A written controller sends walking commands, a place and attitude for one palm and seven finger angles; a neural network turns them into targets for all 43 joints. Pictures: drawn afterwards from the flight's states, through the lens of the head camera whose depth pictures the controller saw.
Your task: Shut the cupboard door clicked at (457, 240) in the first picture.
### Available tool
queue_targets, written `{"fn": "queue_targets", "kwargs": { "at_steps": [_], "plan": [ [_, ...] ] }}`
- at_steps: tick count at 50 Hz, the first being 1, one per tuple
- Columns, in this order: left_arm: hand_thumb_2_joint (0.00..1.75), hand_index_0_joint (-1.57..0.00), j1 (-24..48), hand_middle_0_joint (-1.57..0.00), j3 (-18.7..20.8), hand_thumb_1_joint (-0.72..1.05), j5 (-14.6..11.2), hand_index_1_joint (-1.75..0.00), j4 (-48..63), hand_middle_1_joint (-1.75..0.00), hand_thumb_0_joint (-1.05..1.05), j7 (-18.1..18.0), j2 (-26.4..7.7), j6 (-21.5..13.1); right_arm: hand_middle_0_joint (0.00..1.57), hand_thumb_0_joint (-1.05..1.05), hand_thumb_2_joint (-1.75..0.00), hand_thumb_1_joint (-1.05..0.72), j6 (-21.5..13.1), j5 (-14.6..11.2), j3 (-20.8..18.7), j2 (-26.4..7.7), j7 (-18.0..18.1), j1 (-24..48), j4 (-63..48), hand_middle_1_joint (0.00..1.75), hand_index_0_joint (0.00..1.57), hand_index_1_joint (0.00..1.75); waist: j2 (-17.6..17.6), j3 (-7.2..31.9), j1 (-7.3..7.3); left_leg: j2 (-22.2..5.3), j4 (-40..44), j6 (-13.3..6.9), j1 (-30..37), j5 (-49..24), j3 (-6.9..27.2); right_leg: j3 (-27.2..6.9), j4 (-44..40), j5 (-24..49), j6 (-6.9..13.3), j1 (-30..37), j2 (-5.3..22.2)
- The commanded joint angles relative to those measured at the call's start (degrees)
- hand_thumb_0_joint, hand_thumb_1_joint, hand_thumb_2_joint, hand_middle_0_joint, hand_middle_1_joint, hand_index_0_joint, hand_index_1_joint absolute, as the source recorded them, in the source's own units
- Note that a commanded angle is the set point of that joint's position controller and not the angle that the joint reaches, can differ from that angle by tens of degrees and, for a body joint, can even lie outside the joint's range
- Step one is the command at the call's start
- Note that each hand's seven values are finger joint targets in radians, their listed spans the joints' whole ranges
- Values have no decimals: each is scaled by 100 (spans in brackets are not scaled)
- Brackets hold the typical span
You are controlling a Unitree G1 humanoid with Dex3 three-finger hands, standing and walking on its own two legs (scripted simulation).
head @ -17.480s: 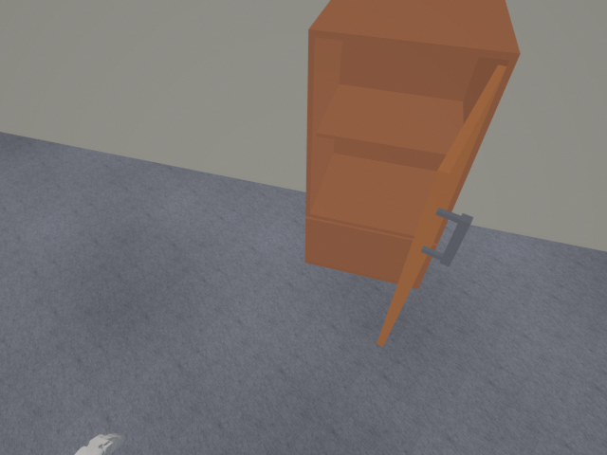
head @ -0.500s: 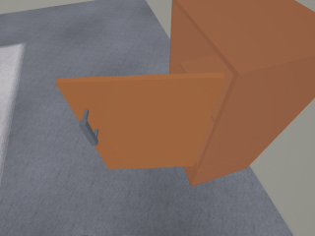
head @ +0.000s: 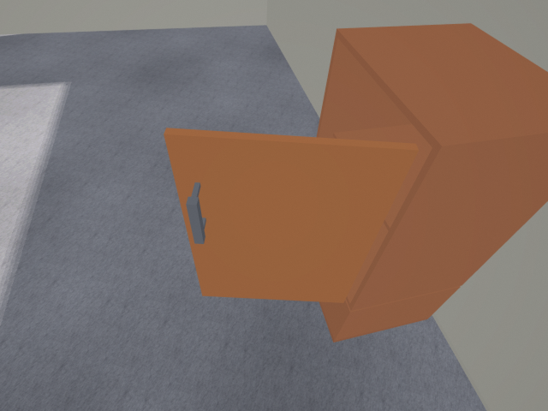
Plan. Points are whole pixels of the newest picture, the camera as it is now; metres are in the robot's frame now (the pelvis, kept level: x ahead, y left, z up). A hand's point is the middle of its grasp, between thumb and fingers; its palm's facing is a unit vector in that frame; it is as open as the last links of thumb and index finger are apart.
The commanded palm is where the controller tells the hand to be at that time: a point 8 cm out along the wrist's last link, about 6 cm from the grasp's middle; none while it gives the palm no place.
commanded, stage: come to a stop and stand still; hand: left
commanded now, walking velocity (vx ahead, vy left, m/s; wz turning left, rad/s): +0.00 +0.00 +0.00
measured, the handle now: (198, 214) +0.46 +0.19 -0.04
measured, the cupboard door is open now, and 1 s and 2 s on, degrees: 74 74 74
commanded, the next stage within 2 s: look again from close up in 0.54 s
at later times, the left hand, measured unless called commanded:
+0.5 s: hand out of the picture -0.05 +0.13 -0.17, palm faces +0.04 -0.99 -0.13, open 7.4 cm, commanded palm none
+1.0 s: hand out of the picture +0.00 +0.18 -0.17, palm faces +0.02 -0.98 -0.22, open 7.4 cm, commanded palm none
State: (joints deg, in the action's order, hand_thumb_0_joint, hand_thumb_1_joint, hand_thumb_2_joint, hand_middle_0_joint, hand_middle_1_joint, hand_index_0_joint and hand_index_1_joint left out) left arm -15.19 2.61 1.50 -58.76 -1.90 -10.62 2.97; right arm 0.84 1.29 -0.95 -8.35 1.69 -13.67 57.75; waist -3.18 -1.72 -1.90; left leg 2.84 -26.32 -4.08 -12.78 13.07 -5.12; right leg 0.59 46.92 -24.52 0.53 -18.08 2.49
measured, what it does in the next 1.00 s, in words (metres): steps on the spot: right foot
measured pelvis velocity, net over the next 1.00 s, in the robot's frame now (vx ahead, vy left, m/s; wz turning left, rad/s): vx -0.01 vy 0.00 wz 0.00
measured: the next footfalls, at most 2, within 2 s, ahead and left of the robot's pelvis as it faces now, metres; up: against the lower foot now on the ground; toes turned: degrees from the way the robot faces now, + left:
right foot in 0.10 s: +0.04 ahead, -0.10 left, +0.00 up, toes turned +0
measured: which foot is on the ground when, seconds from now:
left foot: down 0.00-1.00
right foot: up 0.00-0.08, down 0.10-1.00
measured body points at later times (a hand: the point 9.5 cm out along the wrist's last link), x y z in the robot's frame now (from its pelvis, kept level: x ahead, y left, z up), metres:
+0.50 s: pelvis -0.03 -0.01 +0.01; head -0.02 +0.00 +0.46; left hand -0.05 +0.19 -0.16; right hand -0.05 -0.22 -0.15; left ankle +0.01 +0.08 -0.74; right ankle -0.06 -0.11 -0.74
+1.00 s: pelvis -0.01 +0.00 +0.00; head +0.00 +0.00 +0.45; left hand +0.00 +0.23 -0.16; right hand -0.01 -0.21 -0.17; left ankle +0.01 +0.08 -0.74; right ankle -0.06 -0.11 -0.74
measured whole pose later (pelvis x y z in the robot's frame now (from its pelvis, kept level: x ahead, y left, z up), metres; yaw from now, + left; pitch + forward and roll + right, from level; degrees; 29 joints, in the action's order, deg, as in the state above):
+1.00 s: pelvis -0.01 +0.00 +0.00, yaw +0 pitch +0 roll +0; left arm -18.0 -0.6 0.9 -61.5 -2.8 -8.3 -1.4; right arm -1.5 0.8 0.6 -9.1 1.2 -18.1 62.0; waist 1.4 -0.2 0.4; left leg 1.8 -29.4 -3.8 -15.4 13.9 -5.0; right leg 1.5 29.1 -19.9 0.2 -8.9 0.5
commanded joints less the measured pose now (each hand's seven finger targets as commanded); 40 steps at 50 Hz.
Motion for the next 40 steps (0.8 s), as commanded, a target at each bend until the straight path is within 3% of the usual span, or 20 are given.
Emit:
{"fn": "queue_targets", "kwargs": {
  "at_steps": [1,3,4,5,6,7,8,11,15,31,32,33,34,35,36,37,40],
  "plan": [
    [90,-20,-272,-20,-59,90,-19,-30,184,-30,0,-11,-80,-171,20,0,-90,-90,-113,5,-118,-729,36,-329,-153,30,20,30,758,46,137,-1549,1131,-660,285,-938,1536,32,-1164,-60,-28,142,61],
    [90,-20,-616,-20,-85,90,-30,-30,21,-30,0,-35,-91,-254,20,0,-90,-90,-128,-45,-95,-700,30,-347,-84,30,20,30,503,298,22,-1314,729,-392,279,-999,1370,-29,-2453,886,-25,832,72],
    [90,-20,-692,-20,-98,90,-20,-30,-61,-30,0,-58,-190,-311,20,0,-90,-90,-144,-93,-71,-564,11,-368,-57,30,20,30,126,308,70,-1057,560,-133,13,-667,1180,-417,-2809,1348,57,1151,287],
    [90,-20,-653,-20,-125,90,-19,-30,-91,-30,0,-59,-279,-358,20,0,-90,-90,-146,-121,-50,-483,0,-319,-61,30,20,30,-173,220,148,-770,442,101,28,-501,861,-774,-2876,1590,207,981,615],
    [90,-20,-566,-20,-139,90,-37,-30,-84,-30,0,-54,-378,-374,20,0,-90,-90,-139,-117,-25,-413,-20,-336,-17,30,20,30,-153,121,211,-650,491,184,127,-398,773,-798,-2912,1787,316,814,825],
    [90,-20,-502,-20,-151,90,-41,-30,-133,-30,0,-45,-333,-404,20,0,-90,-90,-126,-85,-31,-423,-22,-339,44,30,20,30,-376,149,263,-650,478,230,346,-613,720,-751,-2825,1934,336,661,731],
    [90,-20,-445,-20,-166,90,-58,-30,-149,-30,0,-45,-262,-427,20,0,-90,-90,-118,-71,-29,-478,-18,-365,135,30,20,30,-582,87,269,-706,470,236,466,-695,717,-641,-2809,1877,296,563,610],
    [90,-20,-472,-20,-200,90,-59,-30,-193,-30,0,-43,-164,-393,20,0,-90,-90,-122,-78,1,-483,-21,-450,322,30,20,30,-68,-238,242,-782,711,193,451,-473,800,-489,-2919,1058,225,349,413],
    [90,-20,-670,-20,-216,90,-72,-30,-328,-30,0,-38,-132,-369,20,0,-90,-90,-113,-74,45,-459,-10,-499,453,30,20,30,341,-427,194,-778,922,198,255,48,881,-487,-2959,711,217,308,350],
    [90,-20,-954,-20,-237,90,-73,-30,-494,-30,0,-57,71,-407,20,0,-90,-90,-139,-80,66,-187,32,-890,687,30,20,30,175,-448,166,-787,857,203,101,-99,855,-407,-2937,926,230,459,291],
    [90,-20,-1231,-20,-296,90,53,-30,-558,-30,0,-235,-162,-627,20,0,-90,-90,-296,-69,82,-506,-52,-80,233,30,20,30,487,-568,-80,-791,-522,351,-232,-890,667,-782,-2939,2996,150,300,579],
    [90,-20,-837,-20,-229,90,-34,-30,-256,-30,0,-209,-412,-641,20,0,-90,-90,-229,-68,54,-230,-75,-592,121,30,20,30,521,-105,445,-686,-371,329,-74,130,704,-899,-2970,1560,340,284,794],
    [90,-20,-638,-20,-246,90,-55,-30,-150,-30,0,-154,-332,-620,20,0,-90,-90,-204,-40,44,-241,-77,-673,225,30,20,30,782,-287,420,-658,-200,294,-97,201,756,-797,-2911,543,424,65,632],
    [90,-20,-663,-20,-262,90,-61,-30,-153,-30,0,-143,-281,-625,20,0,-90,-90,-206,-33,57,-287,-89,-823,220,30,20,30,685,-166,454,-687,-208,261,-177,70,782,-706,-2814,320,441,88,447],
    [90,-20,-683,-20,-253,90,-49,-30,-129,-30,0,-138,-246,-644,20,0,-90,-90,-254,-13,77,-266,-91,-977,225,30,20,30,795,79,417,-736,-184,229,-96,-314,794,-556,-2655,804,458,292,426],
    [90,-20,-702,-20,-253,90,-68,-30,-129,-30,0,-127,-223,-611,20,0,-90,-90,-262,-35,84,-295,-75,-945,196,30,20,30,692,90,396,-750,-69,192,-123,-176,868,-517,-2542,680,434,345,337],
    [90,-20,-751,-20,-277,90,-68,-30,-145,-30,0,-111,-83,-541,20,0,-90,-90,-255,-38,68,-415,-54,-853,131,30,20,30,216,-241,310,-791,204,115,-365,196,983,-441,-2446,394,369,213,207]
  ]
}}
